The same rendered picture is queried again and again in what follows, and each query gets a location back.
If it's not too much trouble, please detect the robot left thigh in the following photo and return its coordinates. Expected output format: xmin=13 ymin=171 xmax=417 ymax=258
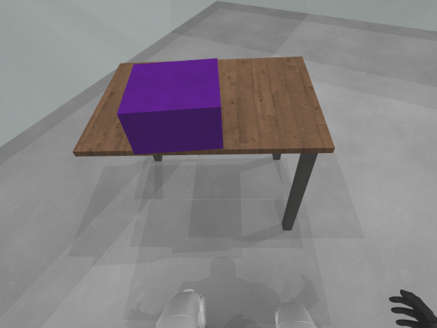
xmin=156 ymin=291 xmax=206 ymax=328

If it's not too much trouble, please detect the carton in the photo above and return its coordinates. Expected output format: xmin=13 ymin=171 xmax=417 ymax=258
xmin=117 ymin=58 xmax=223 ymax=154

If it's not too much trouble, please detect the table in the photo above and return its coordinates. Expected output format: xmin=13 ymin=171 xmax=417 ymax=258
xmin=72 ymin=57 xmax=335 ymax=230

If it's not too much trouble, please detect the robot right hand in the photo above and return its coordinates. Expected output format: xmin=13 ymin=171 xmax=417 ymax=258
xmin=389 ymin=290 xmax=437 ymax=328

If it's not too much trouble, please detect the robot thigh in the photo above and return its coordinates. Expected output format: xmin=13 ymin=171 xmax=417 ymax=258
xmin=156 ymin=291 xmax=206 ymax=328
xmin=275 ymin=302 xmax=317 ymax=328

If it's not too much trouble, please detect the robot right thigh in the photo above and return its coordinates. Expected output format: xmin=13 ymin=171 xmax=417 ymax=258
xmin=275 ymin=302 xmax=317 ymax=328

